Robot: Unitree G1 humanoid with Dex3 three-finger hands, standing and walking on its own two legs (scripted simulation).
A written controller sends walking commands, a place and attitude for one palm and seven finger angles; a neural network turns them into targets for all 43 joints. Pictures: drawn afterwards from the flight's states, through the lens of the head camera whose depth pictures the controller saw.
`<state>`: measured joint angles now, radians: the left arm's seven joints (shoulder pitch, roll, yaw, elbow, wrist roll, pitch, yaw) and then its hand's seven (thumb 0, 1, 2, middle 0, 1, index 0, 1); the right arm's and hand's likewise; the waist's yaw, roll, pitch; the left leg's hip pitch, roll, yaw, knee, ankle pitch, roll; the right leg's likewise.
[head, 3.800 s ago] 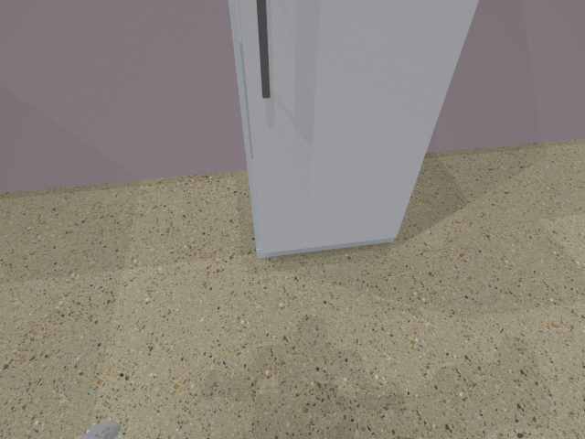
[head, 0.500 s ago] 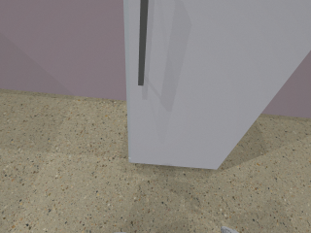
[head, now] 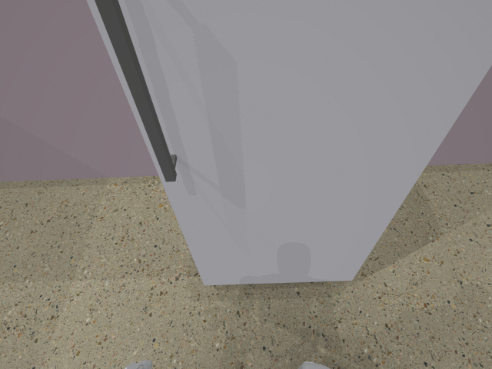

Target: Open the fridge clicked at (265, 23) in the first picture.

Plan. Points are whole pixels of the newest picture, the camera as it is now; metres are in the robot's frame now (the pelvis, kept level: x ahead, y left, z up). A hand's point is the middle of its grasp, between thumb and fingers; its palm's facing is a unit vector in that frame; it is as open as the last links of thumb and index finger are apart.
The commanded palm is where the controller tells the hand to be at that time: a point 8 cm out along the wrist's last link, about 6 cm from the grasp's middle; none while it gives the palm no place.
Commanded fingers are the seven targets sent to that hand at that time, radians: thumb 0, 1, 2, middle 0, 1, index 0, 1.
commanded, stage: come to a stop and stand still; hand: left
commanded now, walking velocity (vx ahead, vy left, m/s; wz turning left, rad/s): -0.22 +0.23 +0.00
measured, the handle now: (142, 82) +0.46 +0.15 +0.23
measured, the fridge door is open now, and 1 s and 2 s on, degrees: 0 0 0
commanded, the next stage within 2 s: look again from close up in 1.40 s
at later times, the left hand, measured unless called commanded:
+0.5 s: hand out of the picture -0.06 +0.27 -0.17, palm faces +0.07 -0.98 -0.18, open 7.4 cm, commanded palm none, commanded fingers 0.00 0.90 0.90 -0.20 -0.30 -0.20 -0.30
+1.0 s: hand out of the picture -0.02 +0.19 -0.15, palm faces +0.01 -0.97 -0.23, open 7.2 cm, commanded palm none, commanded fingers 0.00 0.90 0.90 -0.20 -0.30 -0.20 -0.30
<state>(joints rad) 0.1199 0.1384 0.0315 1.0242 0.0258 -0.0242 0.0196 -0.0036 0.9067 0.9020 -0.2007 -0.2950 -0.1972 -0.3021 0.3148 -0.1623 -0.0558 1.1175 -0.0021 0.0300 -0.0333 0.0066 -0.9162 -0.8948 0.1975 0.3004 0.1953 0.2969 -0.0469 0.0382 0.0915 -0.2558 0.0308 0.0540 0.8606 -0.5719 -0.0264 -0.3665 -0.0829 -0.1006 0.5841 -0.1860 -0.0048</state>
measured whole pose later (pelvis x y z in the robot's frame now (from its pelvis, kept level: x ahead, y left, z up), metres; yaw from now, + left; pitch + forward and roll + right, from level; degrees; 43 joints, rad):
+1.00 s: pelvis -0.07 +0.01 +0.01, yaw +0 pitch -1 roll +0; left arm 0.23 0.15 0.03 1.12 0.01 -0.01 0.04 0.01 0.95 0.90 -0.20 -0.30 -0.20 -0.30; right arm 0.36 -0.12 -0.02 1.17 -0.02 0.01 -0.03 0.01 -0.91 -0.89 0.20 0.30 0.20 0.30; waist -0.04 0.03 -0.01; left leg -0.20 0.06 0.03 0.43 -0.21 -0.04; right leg -0.15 0.00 -0.05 0.44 -0.27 -0.02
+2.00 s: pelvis -0.11 +0.06 +0.01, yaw +0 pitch -3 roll -1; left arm 0.22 0.30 0.02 0.97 0.03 0.00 0.02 0.00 0.90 0.90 -0.20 -0.30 -0.20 -0.30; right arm 0.22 -0.26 -0.02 0.99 -0.02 -0.01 0.00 0.01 -0.91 -0.89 0.20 0.30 0.20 0.30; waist -0.01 -0.01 0.00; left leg -0.24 0.00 0.06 0.49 -0.20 0.04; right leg -0.18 -0.06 -0.03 0.47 -0.24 0.03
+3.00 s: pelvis -0.11 +0.04 +0.01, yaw +1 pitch -2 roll -1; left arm 0.28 0.18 -0.01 1.06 0.02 -0.01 0.03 0.00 0.90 0.90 -0.20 -0.30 -0.20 -0.30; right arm 0.25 -0.19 -0.01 1.10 -0.01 0.01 0.00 0.01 -0.91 -0.89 0.20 0.30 0.20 0.30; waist -0.01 0.00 0.03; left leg -0.26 0.01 0.03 0.44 -0.16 0.01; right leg -0.19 -0.03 -0.03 0.43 -0.21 0.03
